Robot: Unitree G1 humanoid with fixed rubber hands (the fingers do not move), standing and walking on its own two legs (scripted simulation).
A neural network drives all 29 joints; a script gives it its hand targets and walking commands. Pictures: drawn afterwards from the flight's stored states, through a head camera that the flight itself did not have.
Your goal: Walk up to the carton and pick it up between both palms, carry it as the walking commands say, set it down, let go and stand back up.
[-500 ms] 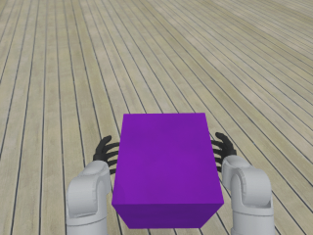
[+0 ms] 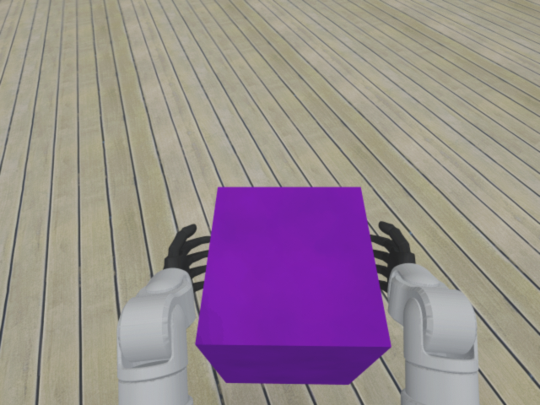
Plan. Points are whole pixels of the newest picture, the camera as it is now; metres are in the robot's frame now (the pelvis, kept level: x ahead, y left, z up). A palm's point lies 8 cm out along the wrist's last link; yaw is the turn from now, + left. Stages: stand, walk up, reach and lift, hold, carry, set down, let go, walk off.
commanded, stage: carry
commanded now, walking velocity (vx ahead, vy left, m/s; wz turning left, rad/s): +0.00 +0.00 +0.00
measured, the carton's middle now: (287, 293) +0.29 -0.01 +0.01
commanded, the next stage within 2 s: none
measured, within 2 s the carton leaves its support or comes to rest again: neither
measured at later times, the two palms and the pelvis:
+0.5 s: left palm (209, 277) +0.28 +0.09 +0.09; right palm (427, 270) +0.28 -0.20 +0.08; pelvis +0.01 -0.05 +0.00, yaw +0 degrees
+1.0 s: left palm (175, 279) +0.28 +0.14 +0.08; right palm (390, 267) +0.28 -0.15 +0.08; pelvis +0.01 -0.01 +0.00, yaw +1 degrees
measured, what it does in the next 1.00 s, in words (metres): steps on the spot: left foot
